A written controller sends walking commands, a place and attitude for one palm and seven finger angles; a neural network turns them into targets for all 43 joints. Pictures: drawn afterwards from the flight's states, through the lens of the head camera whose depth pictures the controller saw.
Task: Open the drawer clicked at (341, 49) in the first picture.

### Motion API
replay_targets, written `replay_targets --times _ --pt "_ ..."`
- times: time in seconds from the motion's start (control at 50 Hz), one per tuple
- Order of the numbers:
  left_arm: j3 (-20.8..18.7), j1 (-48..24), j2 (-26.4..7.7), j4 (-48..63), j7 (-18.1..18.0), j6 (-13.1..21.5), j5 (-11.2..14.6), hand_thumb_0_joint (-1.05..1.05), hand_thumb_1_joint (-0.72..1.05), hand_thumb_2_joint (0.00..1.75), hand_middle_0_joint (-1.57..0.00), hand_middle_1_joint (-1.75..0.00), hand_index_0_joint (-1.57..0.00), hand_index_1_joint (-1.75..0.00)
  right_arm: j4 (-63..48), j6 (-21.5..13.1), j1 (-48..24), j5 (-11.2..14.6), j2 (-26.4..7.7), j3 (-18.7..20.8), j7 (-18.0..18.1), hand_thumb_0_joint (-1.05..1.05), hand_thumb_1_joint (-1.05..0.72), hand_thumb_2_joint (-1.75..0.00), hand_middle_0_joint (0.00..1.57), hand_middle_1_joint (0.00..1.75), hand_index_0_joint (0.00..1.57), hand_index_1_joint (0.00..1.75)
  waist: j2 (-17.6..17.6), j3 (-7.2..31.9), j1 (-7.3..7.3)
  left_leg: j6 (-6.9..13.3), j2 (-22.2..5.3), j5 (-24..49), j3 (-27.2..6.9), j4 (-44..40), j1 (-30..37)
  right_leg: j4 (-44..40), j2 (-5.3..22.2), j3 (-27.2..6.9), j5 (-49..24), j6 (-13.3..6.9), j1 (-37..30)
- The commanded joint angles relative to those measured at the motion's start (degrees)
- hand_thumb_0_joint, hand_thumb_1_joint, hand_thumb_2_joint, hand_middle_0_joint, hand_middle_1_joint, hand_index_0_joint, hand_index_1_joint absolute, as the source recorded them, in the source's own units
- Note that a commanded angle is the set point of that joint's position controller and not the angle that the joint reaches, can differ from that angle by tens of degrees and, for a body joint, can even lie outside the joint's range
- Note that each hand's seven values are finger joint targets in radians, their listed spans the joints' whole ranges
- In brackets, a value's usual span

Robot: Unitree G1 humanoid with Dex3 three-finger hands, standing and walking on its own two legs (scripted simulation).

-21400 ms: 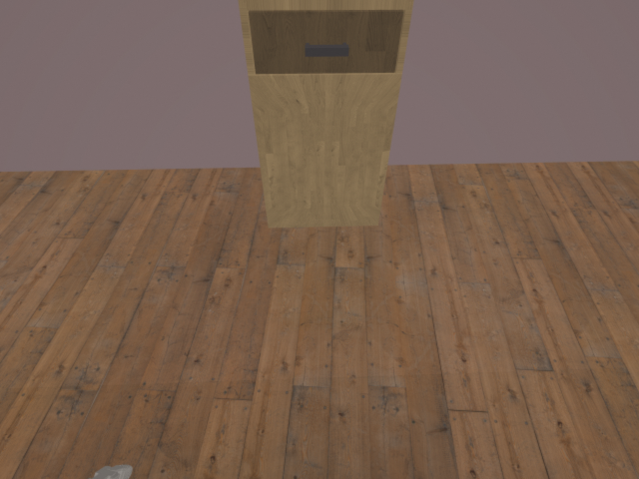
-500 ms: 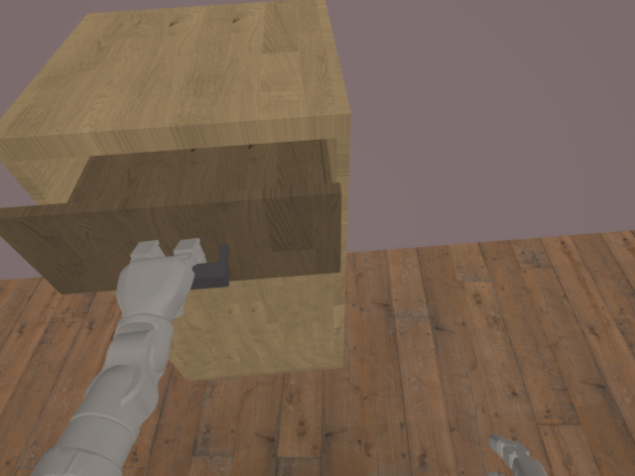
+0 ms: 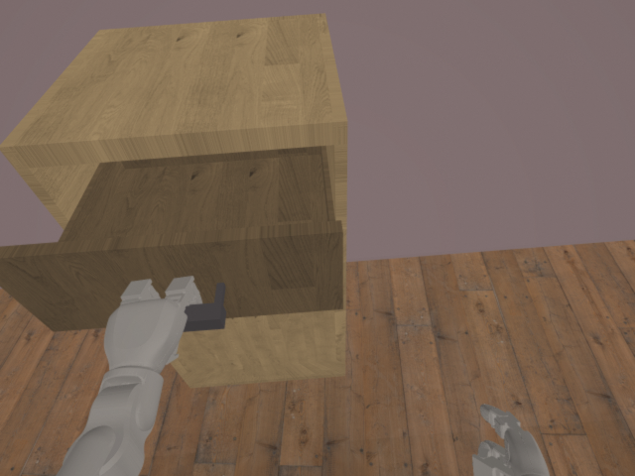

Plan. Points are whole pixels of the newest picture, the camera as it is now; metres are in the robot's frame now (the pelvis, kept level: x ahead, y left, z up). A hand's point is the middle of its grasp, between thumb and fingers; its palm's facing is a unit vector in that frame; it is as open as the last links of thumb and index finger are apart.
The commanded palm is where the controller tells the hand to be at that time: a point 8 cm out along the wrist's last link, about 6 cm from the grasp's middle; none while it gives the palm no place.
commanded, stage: pull the drawer open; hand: left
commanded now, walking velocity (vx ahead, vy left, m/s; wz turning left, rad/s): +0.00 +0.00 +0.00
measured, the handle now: (176, 305) +0.32 +0.22 +0.04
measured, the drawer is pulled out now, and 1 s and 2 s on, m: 0.18 0.29 0.29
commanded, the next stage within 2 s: open the thumb to release the handle in 1.28 s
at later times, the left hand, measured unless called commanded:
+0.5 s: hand (155, 403) +0.20 +0.21 +0.02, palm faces +0.03 -0.11 -0.99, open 5.8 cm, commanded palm +0.16 +0.23 +0.07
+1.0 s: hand (148, 438) +0.16 +0.21 +0.02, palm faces +0.02 -0.11 -0.99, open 5.8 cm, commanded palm +0.12 +0.22 +0.07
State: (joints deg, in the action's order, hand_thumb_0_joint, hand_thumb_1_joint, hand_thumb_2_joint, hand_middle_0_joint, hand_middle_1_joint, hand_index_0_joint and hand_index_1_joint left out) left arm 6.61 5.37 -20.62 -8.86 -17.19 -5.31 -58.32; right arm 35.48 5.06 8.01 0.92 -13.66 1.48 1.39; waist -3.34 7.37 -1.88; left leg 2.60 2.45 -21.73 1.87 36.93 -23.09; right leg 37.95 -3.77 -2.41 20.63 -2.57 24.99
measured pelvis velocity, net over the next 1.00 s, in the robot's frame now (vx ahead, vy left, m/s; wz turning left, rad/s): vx -0.02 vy -0.01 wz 0.00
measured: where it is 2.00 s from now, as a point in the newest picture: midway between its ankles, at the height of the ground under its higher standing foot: outside the picture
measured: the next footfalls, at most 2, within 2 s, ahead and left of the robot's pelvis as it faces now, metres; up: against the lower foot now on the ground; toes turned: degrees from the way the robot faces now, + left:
none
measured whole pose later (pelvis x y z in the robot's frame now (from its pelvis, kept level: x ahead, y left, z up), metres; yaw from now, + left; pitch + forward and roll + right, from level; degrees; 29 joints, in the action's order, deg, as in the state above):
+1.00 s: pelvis -0.02 -0.01 -0.01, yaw +0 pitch +6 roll +1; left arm 5.8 29.4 -20.8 10.4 -20.5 -3.1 -58.6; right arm 33.9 4.5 5.5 -0.7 -13.5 0.4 -0.8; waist -3.5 6.0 -3.8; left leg 1.7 1.9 -22.9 2.0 41.1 -24.0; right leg 42.7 -4.3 -2.2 21.9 -3.5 26.3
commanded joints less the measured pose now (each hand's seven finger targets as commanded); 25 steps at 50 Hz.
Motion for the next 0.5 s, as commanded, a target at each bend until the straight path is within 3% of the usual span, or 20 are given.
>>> replay_targets --times 0.0,0.06,0.08,0.16,0.18,0.22,0.28,0.32,0.38,0.44,0.48 --pt "-7.5 -4.2 -8.9 12.1 -3.1 -1.7 0.3 0.0 0.9 0.9 -0.4 -1.35 -0.4 -1.35 -8.9 -3.0 -7.7 -0.3 -6.0 1.5 0.1 0.0 -0.9 -0.9 0.2 0.3 0.2 0.3 3.8 9.9 -2.57 -1.4 -0.2 23.4 -2.0 -2.7 3.0 -3.0 1.4 -0.7 -24.8 -0.2 -9.2" --pt "-6.8 -2.4 -7.9 13.4 -3.4 -1.9 0.0 0.0 0.9 0.9 -0.4 -1.35 -0.4 -1.35 -9.0 -3.3 -7.9 -0.4 -5.8 1.6 -0.1 0.0 -0.9 -0.9 0.2 0.3 0.2 0.3 2.7 10.2 -2.86 -1.4 -0.3 23.5 -2.1 -2.6 4.1 -3.0 1.2 -0.3 -22.9 -0.4 -8.2" --pt "-8.4 -0.9 -9.0 14.2 -3.6 -1.8 0.2 0.0 0.9 0.9 -0.4 -1.35 -0.4 -1.35 -9.1 -3.3 -8.1 -0.4 -5.8 1.7 0.0 0.0 -0.9 -0.9 0.2 0.3 0.2 0.3 3.0 11.1 -3.34 -1.5 -0.3 24.5 -2.3 -2.5 4.3 -3.0 1.0 -0.6 -23.6 -0.5 -9.2" --pt "-7.4 4.7 -7.3 17.2 -3.8 -1.5 0.5 0.0 0.9 0.9 -0.4 -1.35 -0.4 -1.35 -9.5 -3.7 -8.7 -0.6 -5.3 1.4 -0.5 0.0 -0.9 -0.9 0.2 0.3 0.2 0.3 4.9 11.7 -3.66 -1.5 -0.2 26.0 -2.3 -2.0 4.1 -2.1 1.4 -1.2 -27.6 -0.2 -10.3" --pt "-7.5 5.7 -7.4 18.8 -3.9 -1.3 0.6 0.0 0.9 0.9 -0.4 -1.35 -0.4 -1.35 -9.7 -3.7 -9.1 -0.6 -5.4 1.5 -0.6 0.0 -0.9 -0.9 0.2 0.3 0.2 0.3 3.4 12.3 -3.81 -1.7 -0.4 27.6 -2.4 -1.8 4.8 -2.0 1.4 -1.2 -28.1 -0.3 -10.3" --pt "-6.8 9.0 -6.6 20.0 -4.0 -1.4 0.8 0.0 0.9 0.9 -0.4 -1.35 -0.4 -1.35 -9.9 -3.9 -9.2 -0.6 -5.0 1.4 -0.9 0.0 -0.9 -0.9 0.2 0.3 0.2 0.3 3.8 10.7 -3.67 -1.5 -0.4 27.4 -2.4 -1.5 4.9 -1.9 1.5 -1.2 -28.9 -0.1 -9.6" --pt "-8.8 11.1 -8.2 21.7 -4.5 -1.2 0.5 0.0 0.9 0.9 -0.4 -1.35 -0.4 -1.35 -10.2 -3.7 -10.1 -0.8 -5.2 1.1 -1.2 0.0 -0.9 -0.9 0.2 0.3 0.2 0.3 3.6 9.5 -4.12 -1.7 -0.2 25.3 -2.6 -1.9 3.5 -2.0 1.3 -1.7 -27.1 -0.5 -9.6" --pt "-6.8 12.6 -6.3 23.2 -4.8 -1.2 0.1 0.0 0.9 0.9 -0.4 -1.35 -0.4 -1.35 -10.4 -3.8 -10.2 -0.9 -4.9 1.1 -1.5 0.0 -0.9 -0.9 0.2 0.3 0.2 0.3 2.6 8.7 -3.96 -1.6 -0.4 24.8 -2.6 -1.6 4.1 -1.8 1.3 -1.2 -25.1 -0.5 -8.2" --pt "-9.2 13.4 -8.4 24.0 -5.4 -1.0 -0.1 0.0 0.9 0.9 -0.4 -1.35 -0.4 -1.35 -10.3 -3.6 -10.6 -1.1 -5.1 1.0 -1.5 0.0 -0.9 -0.9 0.2 0.3 0.2 0.3 3.3 8.3 -4.08 -1.7 -0.2 23.0 -2.6 -1.6 3.4 -2.0 1.1 -1.8 -24.5 -0.7 -8.4" --pt "-7.3 14.4 -6.5 24.7 -5.8 -1.0 -0.6 0.0 0.9 0.9 -0.4 -1.35 -0.4 -1.35 -10.5 -3.6 -11.1 -1.3 -4.8 0.8 -1.6 0.0 -0.9 -0.9 0.2 0.3 0.2 0.3 2.9 6.9 -3.89 -1.5 -0.2 21.0 -2.8 -1.4 3.1 -1.7 1.0 -1.3 -21.1 -0.6 -6.5" --pt "-7.6 13.0 -7.0 25.3 -6.0 -1.1 -0.9 0.0 0.9 0.9 -0.4 -1.35 -0.4 -1.35 -10.3 -3.5 -11.2 -1.3 -5.0 0.9 -1.5 0.0 -0.9 -0.9 0.2 0.3 0.2 0.3 2.3 7.1 -3.63 -1.7 -0.2 19.9 -3.0 -1.4 3.2 -1.8 0.7 -1.5 -19.2 -0.8 -5.9"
